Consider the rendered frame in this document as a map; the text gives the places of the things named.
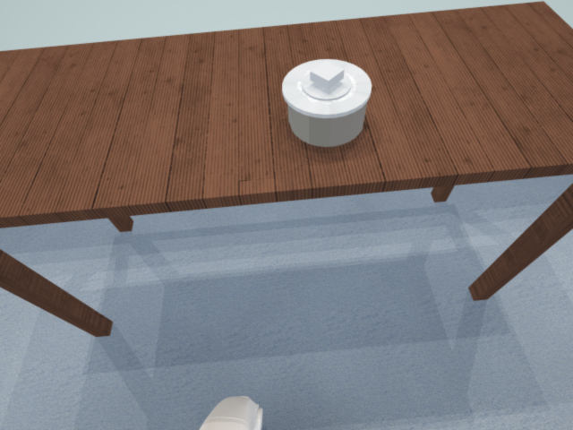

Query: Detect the lid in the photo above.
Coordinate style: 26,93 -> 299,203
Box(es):
282,59 -> 372,118

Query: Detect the pot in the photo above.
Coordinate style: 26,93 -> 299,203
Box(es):
287,103 -> 367,147

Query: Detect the robot left thigh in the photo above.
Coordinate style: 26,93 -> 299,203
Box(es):
200,397 -> 262,430

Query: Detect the table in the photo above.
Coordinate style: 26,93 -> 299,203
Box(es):
0,1 -> 573,337

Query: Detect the knob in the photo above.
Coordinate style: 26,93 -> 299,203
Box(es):
310,61 -> 345,90

